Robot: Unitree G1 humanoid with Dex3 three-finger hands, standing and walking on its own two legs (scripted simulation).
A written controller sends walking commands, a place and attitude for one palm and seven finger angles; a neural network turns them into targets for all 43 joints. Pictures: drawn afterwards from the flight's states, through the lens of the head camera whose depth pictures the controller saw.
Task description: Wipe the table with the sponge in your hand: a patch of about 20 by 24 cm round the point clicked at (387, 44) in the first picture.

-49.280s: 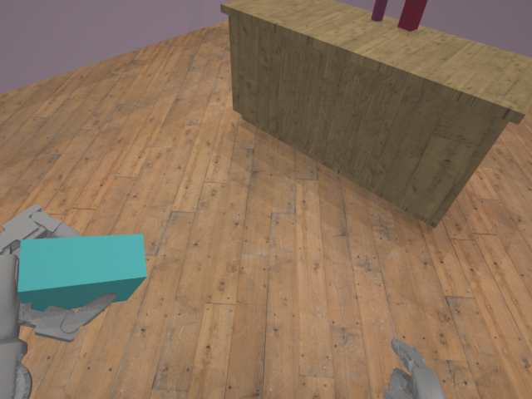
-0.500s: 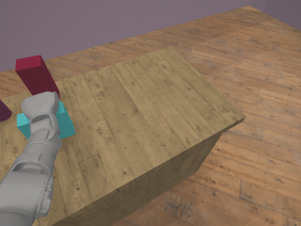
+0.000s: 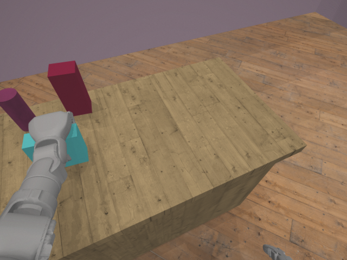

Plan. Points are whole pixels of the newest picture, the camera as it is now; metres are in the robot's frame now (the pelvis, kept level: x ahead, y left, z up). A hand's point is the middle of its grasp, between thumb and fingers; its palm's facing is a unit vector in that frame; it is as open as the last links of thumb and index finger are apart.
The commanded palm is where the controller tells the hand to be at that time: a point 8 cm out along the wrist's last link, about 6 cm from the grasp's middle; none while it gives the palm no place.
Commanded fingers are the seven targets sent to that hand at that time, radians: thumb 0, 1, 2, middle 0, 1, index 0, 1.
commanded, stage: wipe back along the first lane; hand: left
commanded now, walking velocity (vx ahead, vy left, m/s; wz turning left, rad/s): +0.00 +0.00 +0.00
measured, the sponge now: (61, 152) +0.37 +0.33 -0.02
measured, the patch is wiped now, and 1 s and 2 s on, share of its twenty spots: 1.00 1.00 1.00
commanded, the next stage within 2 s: lift the sponge slowly off the table in 1.54 s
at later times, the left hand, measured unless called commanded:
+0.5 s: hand (61, 155) +0.34 +0.30 +0.02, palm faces -0.06 -0.05 -1.00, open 9.4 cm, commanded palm +0.31 +0.29 +0.06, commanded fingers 0.00 0.10 1.30 -1.20 -1.60 -1.20 -1.60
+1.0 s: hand (66, 173) +0.29 +0.27 +0.02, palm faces -0.02 -0.05 -1.00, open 9.4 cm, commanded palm +0.25 +0.25 +0.06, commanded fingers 0.00 0.10 1.30 -1.20 -1.60 -1.20 -1.60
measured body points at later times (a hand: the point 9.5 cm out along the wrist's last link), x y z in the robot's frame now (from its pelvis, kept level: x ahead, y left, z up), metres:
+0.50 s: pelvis -0.01 -0.01 +0.00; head +0.02 -0.01 +0.45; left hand +0.34 +0.30 +0.07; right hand +0.15 -0.25 -0.11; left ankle -0.03 +0.06 -0.73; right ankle -0.01 -0.12 -0.73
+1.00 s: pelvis +0.00 -0.01 +0.00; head +0.00 -0.03 +0.45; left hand +0.29 +0.27 +0.08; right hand +0.20 -0.24 -0.09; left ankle -0.03 +0.06 -0.73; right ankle -0.01 -0.12 -0.73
